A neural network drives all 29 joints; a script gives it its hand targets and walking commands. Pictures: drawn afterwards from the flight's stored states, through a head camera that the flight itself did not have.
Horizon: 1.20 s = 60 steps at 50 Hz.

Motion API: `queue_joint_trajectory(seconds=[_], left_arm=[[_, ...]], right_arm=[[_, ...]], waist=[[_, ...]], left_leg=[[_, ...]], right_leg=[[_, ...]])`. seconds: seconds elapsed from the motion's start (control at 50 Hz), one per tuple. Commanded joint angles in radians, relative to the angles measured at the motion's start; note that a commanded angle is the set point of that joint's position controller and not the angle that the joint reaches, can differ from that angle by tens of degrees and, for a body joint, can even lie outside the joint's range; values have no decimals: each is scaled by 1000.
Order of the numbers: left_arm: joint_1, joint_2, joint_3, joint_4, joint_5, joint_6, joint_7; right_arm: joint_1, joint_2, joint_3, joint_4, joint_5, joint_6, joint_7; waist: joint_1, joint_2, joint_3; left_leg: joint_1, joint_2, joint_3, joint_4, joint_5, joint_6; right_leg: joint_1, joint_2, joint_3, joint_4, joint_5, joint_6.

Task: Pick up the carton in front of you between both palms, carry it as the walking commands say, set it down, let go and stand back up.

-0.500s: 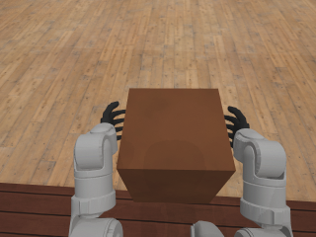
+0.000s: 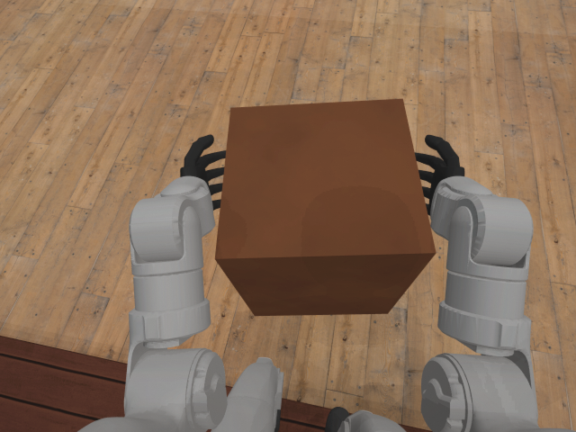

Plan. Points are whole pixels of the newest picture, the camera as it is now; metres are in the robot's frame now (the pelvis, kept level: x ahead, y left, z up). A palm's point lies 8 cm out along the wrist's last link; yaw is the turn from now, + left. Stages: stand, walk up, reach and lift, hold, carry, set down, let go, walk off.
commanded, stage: carry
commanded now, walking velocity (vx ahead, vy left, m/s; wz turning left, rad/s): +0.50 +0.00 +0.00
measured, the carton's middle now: (318, 222) +0.38 +0.03 +0.00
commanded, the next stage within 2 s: none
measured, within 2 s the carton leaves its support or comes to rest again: neither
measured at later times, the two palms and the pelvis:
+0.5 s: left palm (247, 64) +0.74 +0.19 -0.04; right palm (399, 76) +0.71 -0.11 -0.04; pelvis +0.36 +0.06 -0.10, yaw -2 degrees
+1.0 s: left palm out of the picture +1.03 +0.23 +0.03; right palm out of the picture +1.05 -0.07 +0.02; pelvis +0.69 +0.05 -0.08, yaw +2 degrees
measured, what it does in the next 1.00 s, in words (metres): goes down: left foot 0.09 m lower, then right foot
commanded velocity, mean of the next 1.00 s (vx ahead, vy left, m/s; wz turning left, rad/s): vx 0.50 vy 0.00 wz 0.00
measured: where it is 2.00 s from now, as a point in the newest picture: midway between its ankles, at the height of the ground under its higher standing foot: (310, 121)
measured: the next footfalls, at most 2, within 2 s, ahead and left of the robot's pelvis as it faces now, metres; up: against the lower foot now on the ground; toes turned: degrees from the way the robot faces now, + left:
left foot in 0.24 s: +0.40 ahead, +0.09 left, -0.09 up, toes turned +3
right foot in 0.74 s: +0.70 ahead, -0.02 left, -0.09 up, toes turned -4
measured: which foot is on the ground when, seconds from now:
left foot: up 0.00-0.22, down 0.24-0.74, up 0.76-1.00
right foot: down 0.00-0.28, up 0.30-0.72, down 0.74-1.00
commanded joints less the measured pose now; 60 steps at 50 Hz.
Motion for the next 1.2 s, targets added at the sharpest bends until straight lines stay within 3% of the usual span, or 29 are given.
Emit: queue_joint_trajectory(seconds=[0.0, 0.08, 0.12, 0.14, 0.18, 0.22, 0.24, 0.26, 0.28, 0.3, 0.32, 0.34, 0.36, 0.4, 0.5, 0.62, 0.68, 0.7, 0.72, 0.74, 0.76, 0.78, 0.84, 0.92, 0.98, 1.1, 1.14, 1.16, 1.18], left_arm=[[-786, -1077, -769, -228, -497, 4, -258], [-677, -1005, -784, -144, -455, 1, -267], [-646, -996, -788, -72, -447, -1, -274], [-644, -995, -785, -36, -447, -2, -278], [-659, -994, -780, 31, -455, -4, -286], [-696, -1011, -757, 87, -465, -1, -290], [-704, -1004, -735, 112, -455, 1, -288], [-738, -1017, -701, 143, -446, 19, -285], [-743, -1005, -675, 173, -447, 31, -274], [-762, -1008, -666, 155, -445, 30, -265], [-788, -1042, -661, 147, -437, 24, -257], [-805, -1079, -655, 121, -435, 15, -250], [-821, -1106, -655, 89, -432, 7, -240], [-804, -1145, -657, 27, -425, -6, -221], [-659, -1156, -704, -42, -357, -54, -186], [-553, -1084, -783, -91, -306, -117, -194], [-548, -1035, -807, -128, -313, -120, -208], [-540, -1021, -810, -130, -320, -119, -213], [-519, -999, -808, -132, -330, -116, -221], [-521, -952, -797, -112, -332, -111, -224], [-461, -945, -789, -69, -340, -103, -225], [-466, -955, -791, -80, -356, -96, -229], [-593, -1006, -822, -152, -438, -62, -247], [-598, -1040, -804, -153, -474, -16, -282], [-500, -1059, -767, -92, -449, 12, -312], [-255, -1092, -744, -43, -360, 26, -341], [-204, -1085, -759, -68, -343, 23, -339], [-184, -1076, -768, -82, -333, 21, -337], [-190, -1087, -783, -108, -337, 26, -338]], right_arm=[[-708, 973, 703, -162, 349, -70, 151], [-677, 907, 733, -151, 338, -61, 165], [-652, 876, 724, -93, 332, -50, 181], [-648, 859, 715, -67, 328, -45, 188], [-652, 830, 682, -7, 316, -36, 202], [-635, 807, 628, 64, 305, -32, 213], [-653, 793, 604, 87, 306, -30, 220], [-677, 777, 580, 144, 307, -27, 221], [-663, 779, 564, 194, 321, -21, 224], [-665, 836, 573, 189, 348, -25, 231], [-708, 904, 586, 160, 386, -29, 241], [-791, 965, 612, 105, 422, -38, 245], [-852, 1025, 631, 59, 463, -45, 249], [-895, 1105, 666, -22, 519, -60, 249], [-808, 1143, 731, -111, 533, -101, 249], [-695, 1107, 834, -132, 525, -159, 270], [-646, 1058, 852, -130, 519, -175, 268], [-651, 1040, 864, -135, 520, -176, 266], [-668, 1017, 872, -143, 515, -175, 263], [-637, 1022, 869, -119, 504, -160, 260], [-597, 973, 835, -98, 489, -148, 253], [-608, 957, 824, -109, 479, -140, 244], [-602, 950, 764, -103, 427, -118, 222], [-490, 948, 717, -57, 341, -87, 199], [-415, 969, 713, -40, 297, -72, 197], [-304, 1042, 781, -97, 319, -44, 237], [-260, 1057, 805, -110, 341, -41, 258], [-228, 1058, 813, -114, 349, -39, 270], [-209, 1039, 811, -115, 344, -42, 278]], waist=[[22, -104, -736], [90, -66, -648], [90, -8, -555], [78, -31, -521], [13, -84, -517], [-125, -39, -574], [-150, 74, -574], [-82, 314, -669], [-139, 326, -769], [-172, 251, -756], [-158, 112, -716], [-144, 116, -710], [-129, 66, -689], [-121, 74, -698], [-151, 121, -768], [-172, 101, -705], [-125, 170, -727], [-65, 149, -758], [-22, 52, -784], [-47, -175, -895], [0, -226, -959], [11, -161, -912], [-17, -20, -738], [-31, -61, -677], [-35, -116, -623], [-48, -179, -515], [-69, -134, -558], [-83, -98, -603], [-94, 111, -701]], left_leg=[[-103, -3, 47, -51, 188, -1], [-283, -11, 55, -313, 484, -6], [-56, -27, 85, -593, 752, -5], [74, -20, 95, -638, 849, 12], [286, -2, 113, -635, 908, 34], [617, 4, 149, -607, 784, 34], [750, 65, 63, -550, 687, 21], [1053, 269, -169, -271, 1137, 91], [1126, 352, -408, -337, 785, 205], [1039, 355, -545, -502, 406, 246], [932, 326, -558, -569, 311, 212], [884, 327, -551, -550, 449, 217], [849, 282, -436, -526, 582, 178], [795, 241, -313, -534, 604, 158], [940, 208, -209, -467, 964, 144], [962, 106, -67, -440, 1140, 98], [816, 101, 12, -311, 1273, 46], [706, 96, 53, -202, 1190, 22], [487, 72, 45, -59, 788, 5], [138, -38, 2, 172, -107, -41], [-62, -88, -54, 413, -217, -55], [-131, -38, -69, 416, -153, -31], [-104, 6, -23, 181, -13, -29], [-32, 9, 45, -91, 5, -71], [7, 0, 100, -275, 149, -82], [218, -33, 195, -603, 407, -65], [498, -44, 245, -663, 405, -43], [692, 40, 156, -621, 317, -23], [913, 307, -242, -613, 243, 93]], right_leg=[[661, -265, 268, 16, 767, -124], [802, -165, 248, 107, 638, -68], [591, -106, 168, 115, 414, -52], [476, -104, 150, 127, 350, -47], [357, -91, 121, 257, 297, -30], [214, -69, 68, 540, 395, 18], [50, -30, 58, 780, 94, 41], [-249, 10, 117, 922, -371, 61], [-375, 30, 156, 1040, -338, 65], [-434, 22, 162, 1044, -285, 70], [-415, -8, 178, 1000, -227, 76], [-415, -23, 181, 981, -210, 83], [-416, -41, 192, 907, -113, 79], [-388, -56, 170, 792, -83, 88], [-509, -60, 118, 642, -34, 87], [-385, 37, -13, 191, 214, 59], [19, 88, -55, -77, 370, 30], [241, 44, -32, -168, 484, 13], [492, -95, 95, -131, 583, -10], [861, -409, 483, 66, 990, -170], [977, -456, 698, -1, 708, -302], [925, -402, 642, -46, 574, -262], [690, -318, 457, -136, 600, -130], [588, -288, 338, -196, 653, -83], [556, -249, 229, -203, 745, -46], [494, -208, 69, -185, 789, 25], [369, -182, 0, -9, 724, 66], [225, -171, -7, 122, 521, 92], [-20, -108, 3, 407, 205, 130]])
